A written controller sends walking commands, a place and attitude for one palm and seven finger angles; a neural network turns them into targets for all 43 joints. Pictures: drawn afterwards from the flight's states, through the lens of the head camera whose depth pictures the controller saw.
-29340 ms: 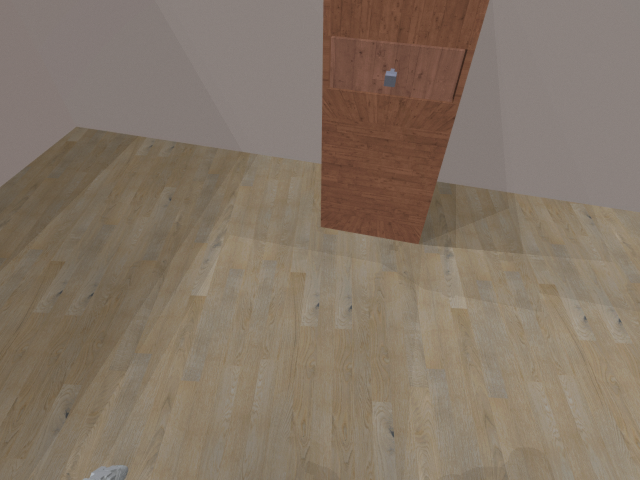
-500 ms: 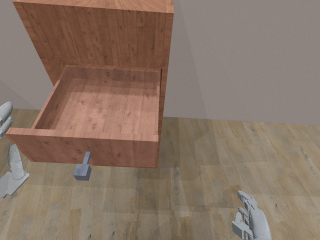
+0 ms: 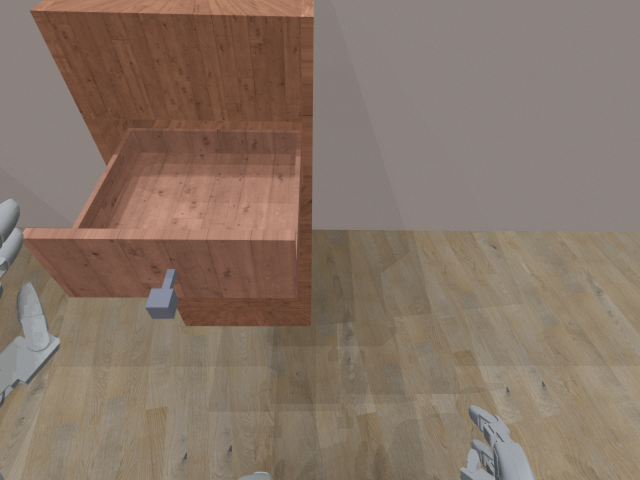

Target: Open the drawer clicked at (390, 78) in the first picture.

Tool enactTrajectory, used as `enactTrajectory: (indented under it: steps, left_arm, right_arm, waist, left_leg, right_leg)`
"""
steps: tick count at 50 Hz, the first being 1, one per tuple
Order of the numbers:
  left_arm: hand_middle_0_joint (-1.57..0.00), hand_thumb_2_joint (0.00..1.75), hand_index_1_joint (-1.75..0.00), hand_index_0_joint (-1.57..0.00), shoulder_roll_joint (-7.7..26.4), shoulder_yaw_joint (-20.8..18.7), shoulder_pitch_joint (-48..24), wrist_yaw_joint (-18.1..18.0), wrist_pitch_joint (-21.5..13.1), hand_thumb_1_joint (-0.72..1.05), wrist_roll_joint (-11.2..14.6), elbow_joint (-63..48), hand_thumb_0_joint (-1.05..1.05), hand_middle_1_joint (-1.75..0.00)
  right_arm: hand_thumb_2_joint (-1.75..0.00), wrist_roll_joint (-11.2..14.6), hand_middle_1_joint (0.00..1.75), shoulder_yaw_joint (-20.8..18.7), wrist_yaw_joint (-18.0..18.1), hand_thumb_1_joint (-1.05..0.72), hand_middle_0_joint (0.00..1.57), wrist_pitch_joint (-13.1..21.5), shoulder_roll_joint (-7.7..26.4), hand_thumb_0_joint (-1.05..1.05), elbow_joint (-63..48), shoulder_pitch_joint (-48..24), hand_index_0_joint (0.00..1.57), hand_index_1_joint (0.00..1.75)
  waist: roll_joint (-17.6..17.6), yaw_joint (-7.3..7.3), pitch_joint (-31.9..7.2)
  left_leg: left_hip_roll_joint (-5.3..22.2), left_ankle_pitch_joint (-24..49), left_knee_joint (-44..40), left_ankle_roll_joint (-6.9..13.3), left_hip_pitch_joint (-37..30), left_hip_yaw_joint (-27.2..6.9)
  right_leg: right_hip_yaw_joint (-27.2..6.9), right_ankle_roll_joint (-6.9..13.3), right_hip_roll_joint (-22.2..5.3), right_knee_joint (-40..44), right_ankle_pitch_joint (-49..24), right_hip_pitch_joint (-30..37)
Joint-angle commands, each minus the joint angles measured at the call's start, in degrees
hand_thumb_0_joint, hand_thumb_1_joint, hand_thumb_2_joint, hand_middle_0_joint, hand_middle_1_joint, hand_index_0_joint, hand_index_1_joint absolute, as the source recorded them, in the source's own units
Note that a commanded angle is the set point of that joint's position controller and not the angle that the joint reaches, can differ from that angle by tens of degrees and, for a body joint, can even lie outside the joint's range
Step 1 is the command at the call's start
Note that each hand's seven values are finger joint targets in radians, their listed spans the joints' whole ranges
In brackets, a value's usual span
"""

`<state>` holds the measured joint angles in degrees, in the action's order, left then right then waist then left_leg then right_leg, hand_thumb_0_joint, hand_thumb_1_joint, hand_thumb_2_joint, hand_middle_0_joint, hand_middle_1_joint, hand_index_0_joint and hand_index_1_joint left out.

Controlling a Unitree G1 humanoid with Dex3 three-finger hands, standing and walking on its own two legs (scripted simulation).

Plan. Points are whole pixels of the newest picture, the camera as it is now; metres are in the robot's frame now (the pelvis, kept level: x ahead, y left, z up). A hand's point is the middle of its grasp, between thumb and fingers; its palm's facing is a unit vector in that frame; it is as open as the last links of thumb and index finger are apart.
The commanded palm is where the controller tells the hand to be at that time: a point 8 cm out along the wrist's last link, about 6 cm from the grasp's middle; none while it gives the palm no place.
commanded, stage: step back with the hand held close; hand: left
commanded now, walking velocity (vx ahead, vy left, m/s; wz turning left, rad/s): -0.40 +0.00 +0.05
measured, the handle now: (165, 292) +0.37 +0.25 -0.02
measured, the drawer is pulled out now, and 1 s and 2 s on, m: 0.30 0.30 0.30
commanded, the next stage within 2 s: stop stepping back and stand still in 0.20 s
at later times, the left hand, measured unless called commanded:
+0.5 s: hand out of the picture +0.06 +0.23 +0.19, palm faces +0.41 -0.78 -0.47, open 7.4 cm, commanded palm +0.00 +0.27 +0.19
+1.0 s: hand out of the picture +0.01 +0.23 +0.18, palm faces +0.40 -0.79 -0.47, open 7.4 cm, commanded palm -0.05 +0.26 +0.19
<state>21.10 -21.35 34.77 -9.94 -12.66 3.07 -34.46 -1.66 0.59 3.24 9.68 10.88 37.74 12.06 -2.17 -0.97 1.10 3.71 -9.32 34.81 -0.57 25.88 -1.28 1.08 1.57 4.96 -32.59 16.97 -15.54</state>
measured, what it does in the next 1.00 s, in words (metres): walks backwards: left foot, then right foot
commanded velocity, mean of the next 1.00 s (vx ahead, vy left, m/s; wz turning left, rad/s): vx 0.02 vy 0.00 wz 0.01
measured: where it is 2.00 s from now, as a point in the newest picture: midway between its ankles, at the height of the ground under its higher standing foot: outside the picture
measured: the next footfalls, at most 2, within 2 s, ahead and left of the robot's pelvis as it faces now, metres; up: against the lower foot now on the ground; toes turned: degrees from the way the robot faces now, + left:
left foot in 0.30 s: -0.08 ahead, +0.15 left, +0.00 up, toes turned +6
right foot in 0.50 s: -0.10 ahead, -0.11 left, +0.00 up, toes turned +4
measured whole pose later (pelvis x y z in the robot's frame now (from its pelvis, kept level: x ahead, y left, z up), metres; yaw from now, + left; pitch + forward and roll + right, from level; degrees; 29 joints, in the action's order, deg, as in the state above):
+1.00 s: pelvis -0.17 -0.02 +0.01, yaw +1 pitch -1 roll -1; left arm 23.0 -22.7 36.2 -8.8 -12.8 1.5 -32.2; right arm 0.4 -0.1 3.1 6.6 11.8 37.1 14.5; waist 0.3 -1.3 0.1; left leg 1.3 -17.8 34.0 1.5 15.2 3.7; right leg 4.8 1.4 0.7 -29.7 12.7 -15.0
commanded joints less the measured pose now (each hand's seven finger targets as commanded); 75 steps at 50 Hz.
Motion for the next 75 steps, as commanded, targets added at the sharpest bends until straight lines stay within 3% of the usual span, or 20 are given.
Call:
enactTrajectory:
  steps: [1,4,12,18,24,27,30,36,39,46,51,55,56,57,59,62,65,67,72,75]
  left_arm:
    - [-0.20,0.90,-0.30,-0.20,10.05,-6.06,1.34,0.44,-3.56,0.90,0.63,-8.64,0.00,-0.30]
    - [-0.20,0.90,-0.30,-0.20,9.26,-7.19,2.51,0.11,-3.90,0.90,-0.31,-6.72,0.00,-0.30]
    - [-0.20,0.90,-0.30,-0.20,10.14,-6.49,2.46,-0.75,-4.07,0.90,-1.82,-11.42,0.00,-0.30]
    - [-0.20,0.90,-0.30,-0.20,11.77,-10.26,3.00,0.34,-4.66,0.90,-0.78,-17.66,0.00,-0.30]
    - [-0.20,0.90,-0.30,-0.20,7.81,-4.88,-1.55,0.21,-2.26,0.90,-1.18,-11.53,0.00,-0.30]
    - [-0.20,0.90,-0.30,-0.20,9.60,-6.45,-2.15,0.12,-1.47,0.90,-1.05,-6.80,0.00,-0.30]
    - [-0.20,0.90,-0.30,-0.20,9.04,-5.40,-1.41,0.43,-1.50,0.90,-0.79,-7.61,0.00,-0.30]
    - [-0.20,0.90,-0.30,-0.20,9.19,-4.22,1.35,-0.72,-2.15,0.90,-2.42,-11.24,0.00,-0.30]
    - [-0.20,0.90,-0.30,-0.20,10.67,-6.15,0.26,-0.97,-3.15,0.90,-1.94,-14.21,0.00,-0.30]
    - [-0.20,0.90,-0.30,-0.20,8.58,-5.22,0.13,0.17,-2.47,0.90,-1.79,-8.29,0.00,-0.30]
    - [-0.20,0.90,-0.30,-0.20,8.22,-4.72,-0.65,0.48,-2.78,0.90,-1.34,-6.69,0.00,-0.30]
    - [-0.20,0.90,-0.30,-0.20,9.52,-5.78,-0.25,-0.34,-3.10,0.90,-1.62,-12.20,0.00,-0.30]
    - [-0.20,0.90,-0.30,-0.20,-2.40,14.31,-7.90,6.68,8.21,0.90,-7.82,37.13,0.00,-0.30]
    - [-0.20,0.90,-0.30,-0.20,-4.17,13.96,-4.93,8.18,12.03,0.90,-5.85,38.80,0.00,-0.30]
    - [-0.20,0.90,-0.30,-0.20,-5.70,16.13,-11.78,8.60,13.09,0.90,-5.60,40.47,0.00,-0.30]
    - [-0.20,0.90,-0.30,-0.20,-3.92,16.42,-15.66,8.55,13.10,0.90,-5.02,51.68,0.00,-0.30]
    - [-0.20,0.90,-0.30,-0.20,-0.16,17.02,-14.69,8.51,13.39,0.90,-4.78,66.14,0.00,-0.30]
    - [-0.20,0.90,-0.30,-0.20,1.22,18.21,-18.49,8.87,13.09,0.90,-4.44,73.17,0.00,-0.30]
    - [-0.20,0.90,-0.30,-0.20,-3.22,18.51,-18.78,8.59,12.28,0.90,-3.95,84.19,0.00,-0.30]
    - [-0.20,0.90,-0.30,-0.20,-3.85,19.15,-17.96,8.48,12.25,0.90,-3.75,88.89,0.00,-0.30]
  right_arm:
    - [-0.90,4.04,0.30,-5.05,-0.68,-0.90,0.20,2.26,8.34,0.00,-10.73,-5.94,0.20,0.30]
    - [-0.90,2.22,0.30,-2.58,-0.52,-0.90,0.20,-0.83,3.49,0.00,-10.53,-7.80,0.20,0.30]
    - [-0.90,1.22,0.30,-2.80,1.30,-0.90,0.20,-2.13,6.11,0.00,-10.80,-3.92,0.20,0.30]
    - [-0.90,1.06,0.30,-4.99,-0.12,-0.90,0.20,0.74,6.28,0.00,-13.06,-4.35,0.20,0.30]
    - [-0.90,3.24,0.30,-3.14,-0.63,-0.90,0.20,1.22,7.98,0.00,-10.67,-4.81,0.20,0.30]
    - [-0.90,3.28,0.30,-4.27,-0.28,-0.90,0.20,-0.41,7.40,0.00,-10.22,-3.44,0.20,0.30]
    - [-0.90,2.26,0.30,-3.45,-0.69,-0.90,0.20,-2.11,6.50,0.00,-9.65,-4.82,0.20,0.30]
    - [-0.90,1.61,0.30,-2.24,1.03,-0.90,0.20,-0.23,6.85,0.00,-10.60,-3.67,0.20,0.30]
    - [-0.90,1.30,0.30,-3.52,0.74,-0.90,0.20,0.01,8.09,0.00,-11.65,-4.05,0.20,0.30]
    - [-0.90,2.16,0.30,-3.04,0.44,-0.90,0.20,0.16,8.73,0.00,-9.17,-4.54,0.20,0.30]
    - [-0.90,2.72,0.30,-4.81,-0.03,-0.90,0.20,-1.58,7.75,0.00,-9.28,-2.98,0.20,0.30]
    - [-0.90,1.95,0.30,-2.57,0.14,-0.90,0.20,-1.77,6.06,0.00,-9.75,-4.25,0.20,0.30]
    - [-0.90,0.95,0.30,-5.33,-5.57,-0.90,0.20,-0.83,11.69,0.00,6.11,1.86,0.20,0.30]
    - [-0.90,1.01,0.30,-4.19,-5.08,-0.90,0.20,-4.58,9.51,0.00,3.23,5.12,0.20,0.30]
    - [-0.90,-0.45,0.30,-3.85,-3.58,-0.90,0.20,-6.24,10.22,0.00,-0.51,2.63,0.20,0.30]
    - [-0.90,-0.75,0.30,-2.69,-2.27,-0.90,0.20,-6.62,10.01,0.00,1.21,1.83,0.20,0.30]
    - [-0.90,0.77,0.30,-1.94,-2.24,-0.90,0.20,-8.05,7.43,0.00,4.23,-1.08,0.20,0.30]
    - [-0.90,0.96,0.30,-1.60,-2.34,-0.90,0.20,-9.84,5.57,0.00,7.95,0.65,0.20,0.30]
    - [-0.90,0.61,0.30,-1.42,-1.96,-0.90,0.20,-9.68,3.07,0.00,15.66,5.04,0.20,0.30]
    - [-0.90,0.96,0.30,-1.49,-1.54,-0.90,0.20,-9.49,3.35,0.00,18.35,6.62,0.20,0.30]
  waist:
    - [14.21,1.40,-6.25]
    - [9.86,-0.33,-6.63]
    - [8.98,-0.70,-11.49]
    - [-19.98,-0.42,-10.02]
    - [-4.04,-0.26,-0.10]
    - [15.23,-0.60,-2.65]
    - [11.70,-1.35,-3.45]
    - [4.03,-0.95,-3.99]
    - [-13.59,-0.29,-3.49]
    - [-4.34,0.04,-0.11]
    - [13.24,-0.44,-2.52]
    - [6.84,-1.25,-3.86]
    - [-0.06,-4.58,-2.34]
    - [-8.45,-2.77,-2.81]
    - [0.83,-1.81,-2.80]
    - [3.40,0.47,-5.31]
    - [1.72,2.68,-2.37]
    - [8.36,0.62,1.43]
    - [-4.24,0.17,-0.09]
    - [-0.03,0.59,-2.20]
  left_leg:
    - [-5.89,-17.28,21.77,-0.60,0.20,0.13]
    - [-3.94,-17.79,32.34,-2.16,4.79,-2.32]
    - [-3.56,-9.31,-11.04,0.49,-9.09,4.84]
    - [15.21,22.38,-16.05,7.70,-14.30,-4.29]
    - [7.62,-7.73,-10.29,4.43,-3.19,-0.09]
    - [-4.61,-18.35,11.12,1.60,-5.39,3.35]
    - [-4.07,-13.10,18.81,1.26,-3.87,0.89]
    - [-2.98,-13.36,-16.03,4.43,-15.96,5.09]
    - [13.16,-19.11,-25.03,10.80,-12.65,-15.85]
    - [8.13,-5.43,-13.52,7.34,-4.65,-4.09]
    - [-3.60,-16.25,12.33,2.38,-0.36,2.45]
    - [-2.10,-9.04,-5.14,2.56,-10.51,2.78]
    - [1.45,1.72,-1.19,2.89,-11.86,-3.19]
    - [6.40,2.24,-8.02,5.36,-11.61,-10.77]
    - [11.88,9.70,-11.03,11.71,-7.54,-19.86]
    - [10.08,37.35,-7.26,11.59,-12.81,-15.17]
    - [0.13,10.31,-5.83,3.77,-4.16,-4.46]
    - [-4.22,-9.61,-4.96,1.56,-8.81,-0.77]
    - [-0.80,-2.58,-12.27,2.27,-14.71,-3.05]
    - [0.69,-0.13,-14.07,2.68,-14.85,-3.73]
  right_leg:
    - [-27.00,8.66,-26.98,21.59,-5.72,-4.90]
    - [-15.78,10.17,-23.12,14.03,-27.51,-0.76]
    - [-9.98,3.29,-17.59,10.14,-29.63,9.15]
    - [-0.18,-2.98,-5.47,-19.82,9.62,-6.92]
    - [1.43,-3.29,-6.31,8.52,-2.90,8.05]
    - [-22.99,1.87,-18.60,25.33,17.54,-2.01]
    - [-19.12,5.06,-20.48,23.76,16.10,-2.89]
    - [-10.02,2.82,-13.74,17.73,16.61,-2.95]
    - [1.58,-1.89,-2.81,-11.59,9.72,-5.88]
    - [3.84,-1.85,-5.29,6.57,0.15,6.12]
    - [-24.91,7.17,-22.59,23.69,16.15,3.82]
    - [-11.61,6.26,-18.91,16.71,0.14,1.75]
    - [-3.38,2.96,-17.25,1.30,-9.45,-8.93]
    - [-0.99,-0.60,-9.11,-5.81,-0.04,-11.86]
    - [-1.27,-2.56,-5.35,-15.65,11.86,-12.15]
    - [-3.82,-2.58,-6.04,-12.64,6.16,-6.73]
    - [-10.23,-0.66,-9.47,4.98,-15.17,8.49]
    - [-16.95,3.01,-13.83,14.15,-1.22,-0.22]
    - [-11.10,2.25,-9.25,14.21,-3.52,2.26]
    - [-8.44,1.65,-8.99,13.44,-8.95,6.91]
